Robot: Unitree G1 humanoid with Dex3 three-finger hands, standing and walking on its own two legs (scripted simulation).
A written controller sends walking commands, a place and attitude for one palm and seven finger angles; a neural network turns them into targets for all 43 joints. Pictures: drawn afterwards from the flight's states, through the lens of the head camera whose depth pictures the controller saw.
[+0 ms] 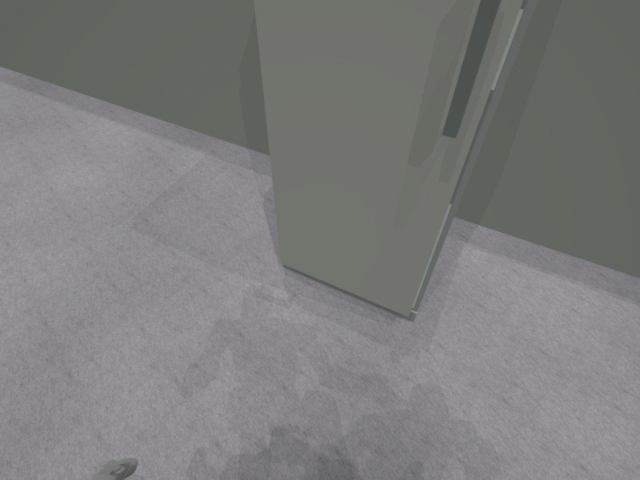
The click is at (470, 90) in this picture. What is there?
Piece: fridge door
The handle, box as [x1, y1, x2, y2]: [442, 0, 500, 137]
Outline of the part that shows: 500,0 480,1 442,134 455,137 458,131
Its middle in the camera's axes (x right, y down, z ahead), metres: +0.26 -0.31 +0.63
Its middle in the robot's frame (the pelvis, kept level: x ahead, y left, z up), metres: +0.73 -0.21 +0.21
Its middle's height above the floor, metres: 0.98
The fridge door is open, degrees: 0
